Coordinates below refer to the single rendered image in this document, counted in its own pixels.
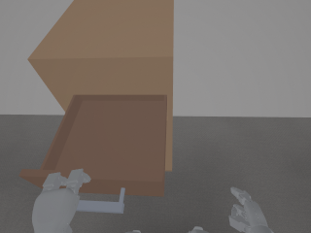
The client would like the right robot hand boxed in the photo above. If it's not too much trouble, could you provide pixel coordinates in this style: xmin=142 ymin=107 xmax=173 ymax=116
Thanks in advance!
xmin=228 ymin=187 xmax=268 ymax=233

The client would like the cabinet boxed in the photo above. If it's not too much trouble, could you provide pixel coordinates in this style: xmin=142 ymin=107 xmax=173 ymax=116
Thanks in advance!
xmin=27 ymin=0 xmax=174 ymax=172

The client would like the robot right shin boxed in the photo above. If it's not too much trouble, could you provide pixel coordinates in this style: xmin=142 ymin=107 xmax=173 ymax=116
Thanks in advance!
xmin=192 ymin=226 xmax=203 ymax=230

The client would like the handle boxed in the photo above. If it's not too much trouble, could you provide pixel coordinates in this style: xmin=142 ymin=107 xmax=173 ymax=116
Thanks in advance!
xmin=76 ymin=187 xmax=125 ymax=214

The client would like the left robot hand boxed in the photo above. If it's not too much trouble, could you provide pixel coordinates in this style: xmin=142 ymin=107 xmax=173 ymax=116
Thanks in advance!
xmin=32 ymin=168 xmax=91 ymax=233

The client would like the drawer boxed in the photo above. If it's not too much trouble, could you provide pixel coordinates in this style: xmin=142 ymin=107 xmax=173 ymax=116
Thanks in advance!
xmin=18 ymin=94 xmax=167 ymax=197

